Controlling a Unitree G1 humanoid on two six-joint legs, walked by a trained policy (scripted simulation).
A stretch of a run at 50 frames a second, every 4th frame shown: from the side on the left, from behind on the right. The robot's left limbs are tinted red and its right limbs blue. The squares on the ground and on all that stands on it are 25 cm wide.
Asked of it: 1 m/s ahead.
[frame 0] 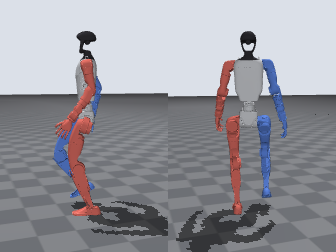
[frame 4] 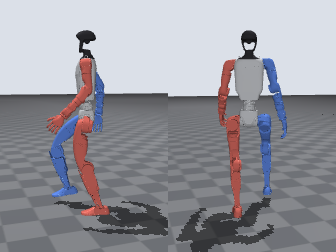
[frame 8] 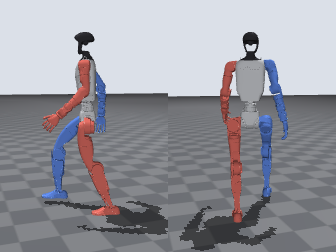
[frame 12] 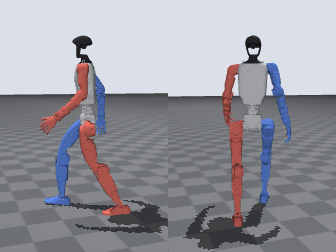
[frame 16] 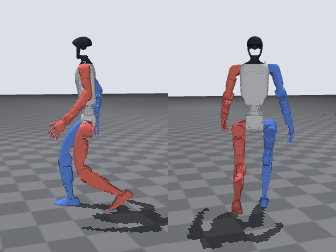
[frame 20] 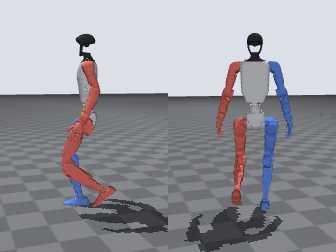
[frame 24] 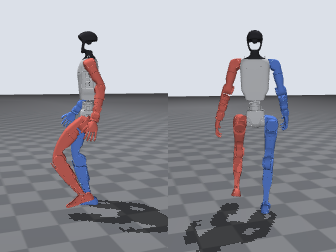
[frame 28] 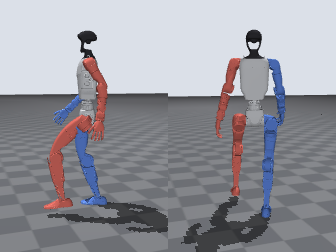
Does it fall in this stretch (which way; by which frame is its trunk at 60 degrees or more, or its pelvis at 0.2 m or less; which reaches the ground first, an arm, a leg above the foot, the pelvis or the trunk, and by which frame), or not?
no
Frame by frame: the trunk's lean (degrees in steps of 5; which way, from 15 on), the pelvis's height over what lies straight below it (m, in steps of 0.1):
0: 0, 0.8
4: 0, 0.8
8: 0, 0.8
12: 5, 0.7
16: 5, 0.7
20: 5, 0.8
24: 0, 0.8
28: 0, 0.8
